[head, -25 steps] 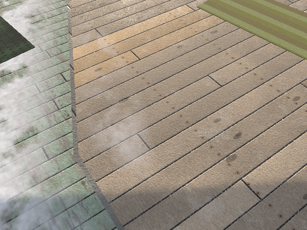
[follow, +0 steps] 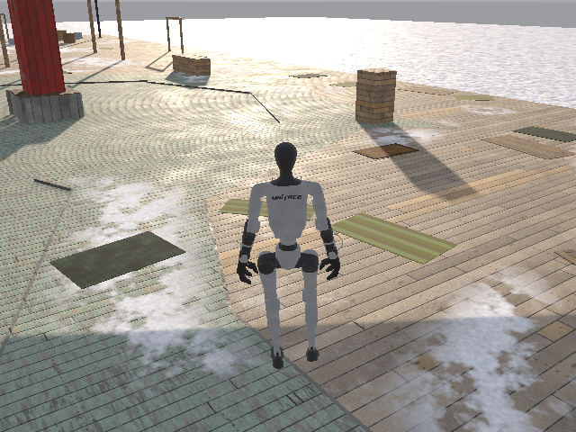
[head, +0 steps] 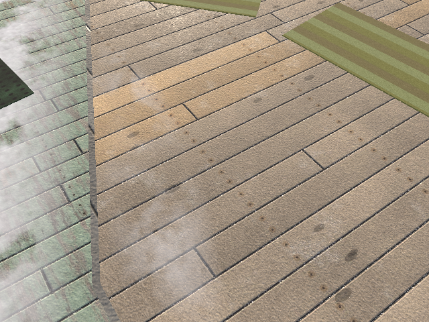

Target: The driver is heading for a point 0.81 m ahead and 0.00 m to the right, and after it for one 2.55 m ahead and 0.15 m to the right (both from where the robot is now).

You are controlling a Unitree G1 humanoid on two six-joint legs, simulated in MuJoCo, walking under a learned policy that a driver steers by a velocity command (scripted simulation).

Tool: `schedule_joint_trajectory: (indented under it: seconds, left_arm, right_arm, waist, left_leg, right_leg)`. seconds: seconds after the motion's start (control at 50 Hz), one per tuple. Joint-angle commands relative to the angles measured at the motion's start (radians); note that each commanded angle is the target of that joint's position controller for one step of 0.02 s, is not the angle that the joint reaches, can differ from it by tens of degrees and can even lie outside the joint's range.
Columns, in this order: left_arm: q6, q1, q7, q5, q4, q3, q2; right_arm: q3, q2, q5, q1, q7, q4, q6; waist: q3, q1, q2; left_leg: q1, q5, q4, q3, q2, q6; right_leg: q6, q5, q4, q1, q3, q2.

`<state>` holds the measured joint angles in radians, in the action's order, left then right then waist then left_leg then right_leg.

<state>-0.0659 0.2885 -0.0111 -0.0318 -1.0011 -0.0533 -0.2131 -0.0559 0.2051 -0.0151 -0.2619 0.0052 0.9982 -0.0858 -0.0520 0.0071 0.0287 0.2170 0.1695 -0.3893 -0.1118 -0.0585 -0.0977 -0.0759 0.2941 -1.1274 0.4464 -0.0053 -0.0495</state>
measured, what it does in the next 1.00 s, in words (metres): walks ahead: right foot, then left foot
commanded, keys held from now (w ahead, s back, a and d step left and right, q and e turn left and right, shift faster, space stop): w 0.54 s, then s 0.40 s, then w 0.06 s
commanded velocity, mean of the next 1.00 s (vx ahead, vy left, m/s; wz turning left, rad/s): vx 0.31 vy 0.00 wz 0.00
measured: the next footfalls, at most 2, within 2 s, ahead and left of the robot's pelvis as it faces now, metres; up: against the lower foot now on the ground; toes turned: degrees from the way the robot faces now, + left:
right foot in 0.38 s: +0.37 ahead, -0.12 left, +0.00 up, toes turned -4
left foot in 0.84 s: +0.53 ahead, +0.04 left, +0.00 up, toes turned +2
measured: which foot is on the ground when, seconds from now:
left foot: down 0.00-0.40, up 0.42-0.82, down 0.84-1.00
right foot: up 0.00-0.36, down 0.38-0.84, up 0.86-1.00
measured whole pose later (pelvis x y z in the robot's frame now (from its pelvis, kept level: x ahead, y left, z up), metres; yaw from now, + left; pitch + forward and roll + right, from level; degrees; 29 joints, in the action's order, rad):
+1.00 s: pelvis +0.39 -0.04 -0.01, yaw -1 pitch -1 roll -1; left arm 0.02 0.22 0.04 -0.02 -1.03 -0.04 -0.18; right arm -0.01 0.17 -0.02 -0.17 -0.05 0.99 -0.01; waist -0.08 0.01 0.02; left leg 0.36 0.09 -0.46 -0.08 -0.02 -0.08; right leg -0.02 0.54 -0.95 0.33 0.01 0.05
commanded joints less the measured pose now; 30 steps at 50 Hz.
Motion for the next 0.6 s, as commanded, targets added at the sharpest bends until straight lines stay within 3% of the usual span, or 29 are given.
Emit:
schedule_joint_trajectory:
  seconds: [0.02, 0.14, 0.28, 0.34, 0.36, 0.38, 0.4, 0.42, 0.44, 0.46, 0.48, 0.5, 0.52, 0.54, 0.56, 0.6]
  left_arm:
    - [0.021, 0.073, -0.013, -0.009, 0.024, -0.006, -0.018]
    - [0.027, -0.193, -0.020, 0.005, 0.117, 0.003, -0.022]
    - [0.013, -0.358, -0.017, 0.010, 0.180, 0.008, -0.035]
    - [-0.001, -0.279, -0.009, 0.010, 0.166, -0.003, -0.051]
    - [-0.008, -0.162, -0.002, 0.008, 0.127, -0.013, -0.063]
    - [-0.019, 0.018, 0.008, -0.002, 0.066, -0.030, -0.094]
    - [-0.027, 0.189, 0.020, -0.031, 0.036, -0.055, -0.186]
    - [-0.012, 0.214, 0.011, -0.013, 0.030, -0.072, -0.241]
    - [-0.002, 0.103, 0.005, 0.014, 0.048, -0.062, -0.202]
    - [-0.005, 0.011, 0.003, 0.020, 0.062, -0.044, -0.138]
    - [-0.014, -0.023, 0.001, 0.014, 0.060, -0.029, -0.086]
    - [-0.020, -0.036, 0.004, 0.018, 0.045, -0.016, -0.046]
    - [-0.026, -0.029, 0.009, 0.017, 0.034, -0.012, -0.043]
    - [-0.034, 0.000, 0.011, 0.017, 0.020, -0.010, -0.039]
    - [-0.044, 0.032, 0.012, 0.021, 0.006, -0.003, -0.030]
    - [-0.052, 0.042, 0.015, 0.017, -0.003, -0.005, -0.071]
  right_arm:
    - [-0.006, 0.074, 0.006, -0.076, -0.005, -0.004, -0.027]
    - [0.003, 0.081, 0.004, -0.189, -0.006, 0.026, -0.024]
    - [0.003, 0.094, -0.009, -0.292, -0.021, 0.071, -0.017]
    - [-0.003, 0.113, -0.014, -0.255, -0.028, 0.074, -0.014]
    - [-0.006, 0.121, -0.012, -0.241, -0.027, 0.075, -0.011]
    - [-0.003, 0.115, -0.006, -0.224, -0.025, 0.068, -0.009]
    - [0.013, 0.062, 0.019, -0.240, -0.017, 0.030, -0.011]
    - [0.011, 0.033, 0.042, -0.318, -0.009, 0.026, -0.013]
    - [-0.009, 0.107, 0.015, -0.240, -0.013, 0.021, -0.008]
    - [-0.008, 0.091, 0.008, -0.151, -0.008, -0.006, -0.012]
    - [-0.006, 0.068, 0.005, -0.119, -0.006, -0.011, -0.014]
    - [-0.008, 0.055, -0.011, -0.101, -0.001, -0.017, -0.001]
    - [-0.004, 0.032, -0.021, -0.148, 0.006, -0.006, 0.014]
    - [-0.005, 0.029, -0.025, -0.150, 0.010, -0.003, 0.026]
    - [-0.006, 0.027, -0.026, -0.139, 0.008, -0.002, 0.033]
    - [-0.004, 0.019, -0.023, -0.120, 0.003, -0.009, 0.044]
  waist:
    - [0.006, 0.033, -0.080]
    - [-0.049, -0.021, -0.081]
    - [-0.073, -0.063, -0.094]
    - [-0.033, -0.011, -0.103]
    - [0.025, 0.038, -0.099]
    - [0.122, 0.110, -0.066]
    - [0.257, 0.148, 0.048]
    - [0.372, 0.113, 0.233]
    - [0.261, 0.079, 0.071]
    - [0.130, 0.056, 0.018]
    - [0.057, 0.025, -0.025]
    - [0.029, -0.010, -0.020]
    - [0.034, -0.033, 0.031]
    - [0.030, -0.038, 0.027]
    - [-0.002, -0.044, 0.005]
    - [-0.001, -0.066, 0.002]
  left_leg:
    - [-0.049, -0.156, 0.252, 0.248, 0.262, -0.114]
    - [-0.116, -0.237, 0.287, 0.181, 0.236, -0.102]
    - [-0.311, -0.395, 0.222, 0.161, 0.285, -0.106]
    - [-0.335, -0.680, 0.084, 0.129, 0.289, -0.079]
    - [-0.320, -0.785, -0.050, 0.110, 0.271, -0.065]
    - [-0.224, -0.727, -0.250, 0.073, 0.228, -0.043]
    - [0.055, -0.382, -0.575, 0.029, 0.159, -0.009]
    - [0.325, 0.337, -0.916, 0.038, -0.028, 0.018]
    - [0.414, 0.290, -0.974, 0.158, 0.041, 0.001]
    - [0.436, 0.206, -0.944, 0.160, 0.082, -0.001]
    - [0.402, 0.151, -0.872, 0.159, 0.118, -0.001]
    - [0.351, 0.119, -0.807, 0.160, 0.144, 0.003]
    - [0.300, 0.112, -0.778, 0.152, 0.148, 0.015]
    - [0.286, 0.107, -0.766, 0.145, 0.148, 0.023]
    - [0.287, 0.104, -0.752, 0.131, 0.142, 0.034]
    - [0.290, 0.084, -0.679, 0.106, 0.128, 0.063]
  right_leg:
    - [0.021, -0.072, 0.031, 0.104, 0.010, -0.048]
    - [0.055, -0.259, 0.316, 0.211, -0.036, -0.056]
    - [0.014, -0.235, 0.519, 0.206, -0.066, -0.012]
    - [-0.034, -0.126, 0.585, 0.044, -0.095, 0.045]
    - [-0.055, -0.125, 0.628, -0.100, -0.111, 0.081]
    - [-0.085, -0.164, 0.666, -0.334, -0.094, 0.073]
    - [-0.161, -0.066, 0.684, -0.642, 0.197, -0.170]
    - [-0.284, -0.021, 0.835, -0.794, 0.662, -0.391]
    - [-0.257, 0.009, 0.858, -0.688, 0.594, -0.344]
    - [-0.230, -0.019, 0.880, -0.545, 0.452, -0.310]
    - [-0.190, -0.133, 0.910, -0.430, 0.352, -0.263]
    - [-0.139, -0.148, 0.942, -0.346, 0.272, -0.201]
    - [-0.139, -0.186, 0.956, -0.302, 0.232, -0.194]
    - [-0.141, -0.242, 0.963, -0.288, 0.213, -0.183]
    - [-0.131, -0.479, 0.947, -0.272, 0.155, -0.167]
    - [-0.146, -0.789, 0.917, -0.260, 0.075, -0.166]
Velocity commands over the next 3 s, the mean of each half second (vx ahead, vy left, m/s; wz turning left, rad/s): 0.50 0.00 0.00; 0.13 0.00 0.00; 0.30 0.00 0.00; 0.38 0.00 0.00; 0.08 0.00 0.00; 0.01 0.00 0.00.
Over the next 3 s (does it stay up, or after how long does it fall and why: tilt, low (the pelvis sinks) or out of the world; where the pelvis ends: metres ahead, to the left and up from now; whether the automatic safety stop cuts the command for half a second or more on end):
stays up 0.78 0.03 0.00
